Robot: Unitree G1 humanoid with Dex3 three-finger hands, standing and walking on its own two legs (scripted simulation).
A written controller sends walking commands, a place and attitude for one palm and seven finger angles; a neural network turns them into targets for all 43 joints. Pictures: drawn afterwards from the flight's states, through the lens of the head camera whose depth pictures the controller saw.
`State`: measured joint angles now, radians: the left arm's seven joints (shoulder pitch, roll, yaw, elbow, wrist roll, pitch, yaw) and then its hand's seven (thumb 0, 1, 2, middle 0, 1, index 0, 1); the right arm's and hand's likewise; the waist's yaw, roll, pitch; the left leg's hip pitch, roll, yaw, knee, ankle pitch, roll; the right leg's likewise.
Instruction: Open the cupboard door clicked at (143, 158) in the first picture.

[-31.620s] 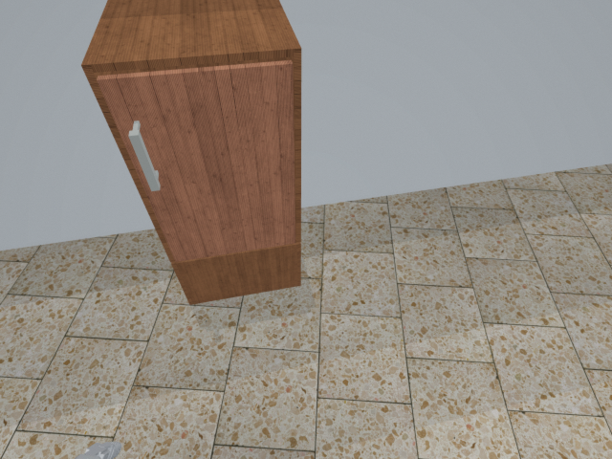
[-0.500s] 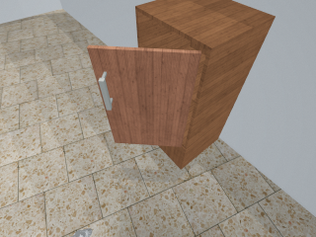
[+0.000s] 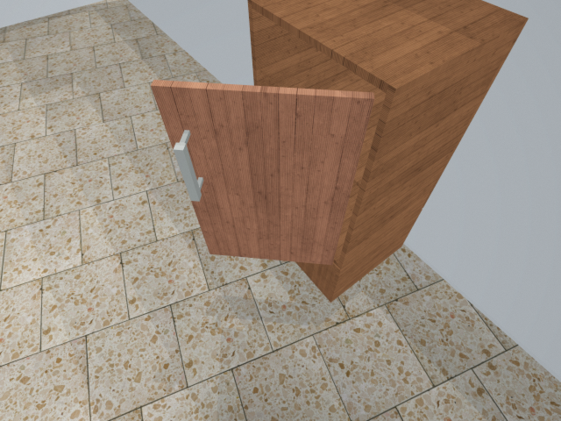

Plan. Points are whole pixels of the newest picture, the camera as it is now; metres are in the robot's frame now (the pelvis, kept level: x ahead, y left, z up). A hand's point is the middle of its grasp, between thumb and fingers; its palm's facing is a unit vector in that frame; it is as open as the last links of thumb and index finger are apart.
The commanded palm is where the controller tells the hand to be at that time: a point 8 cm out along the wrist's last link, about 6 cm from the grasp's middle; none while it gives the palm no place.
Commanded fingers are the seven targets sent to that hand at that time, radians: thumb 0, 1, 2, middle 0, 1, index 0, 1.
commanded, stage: come to a stop and stand still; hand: left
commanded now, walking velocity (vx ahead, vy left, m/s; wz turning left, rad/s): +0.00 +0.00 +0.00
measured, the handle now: (191, 167) +0.57 +0.23 -0.04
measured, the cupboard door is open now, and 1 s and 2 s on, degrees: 47 47 47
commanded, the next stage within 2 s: look again from close up in 1.40 s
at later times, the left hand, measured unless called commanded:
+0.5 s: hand out of the picture +0.00 +0.21 -0.16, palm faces -0.03 -0.97 -0.26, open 7.4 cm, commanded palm none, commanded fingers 0.00 0.90 0.90 -0.20 -0.30 -0.20 -0.30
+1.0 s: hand out of the picture -0.01 +0.16 -0.16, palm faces -0.04 -0.97 -0.22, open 7.3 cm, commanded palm none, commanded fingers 0.00 0.90 0.90 -0.20 -0.30 -0.20 -0.30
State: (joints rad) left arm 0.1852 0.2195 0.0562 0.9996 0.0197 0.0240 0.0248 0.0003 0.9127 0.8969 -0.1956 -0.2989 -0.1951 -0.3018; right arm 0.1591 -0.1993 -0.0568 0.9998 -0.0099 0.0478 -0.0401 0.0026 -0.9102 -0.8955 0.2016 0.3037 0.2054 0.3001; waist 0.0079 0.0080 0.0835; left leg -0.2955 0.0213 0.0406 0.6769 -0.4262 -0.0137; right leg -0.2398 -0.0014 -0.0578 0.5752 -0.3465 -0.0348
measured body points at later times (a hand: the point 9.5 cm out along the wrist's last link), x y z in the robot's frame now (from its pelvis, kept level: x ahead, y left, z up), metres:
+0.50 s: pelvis -0.03 +0.02 +0.00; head -0.03 +0.00 +0.45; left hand +0.00 +0.26 -0.14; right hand +0.02 -0.21 -0.15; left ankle -0.03 +0.12 -0.73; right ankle -0.03 -0.10 -0.73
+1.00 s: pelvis -0.03 -0.01 +0.01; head -0.01 -0.03 +0.46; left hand -0.01 +0.21 -0.14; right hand -0.06 -0.23 -0.16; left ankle -0.03 +0.12 -0.73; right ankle -0.03 -0.10 -0.73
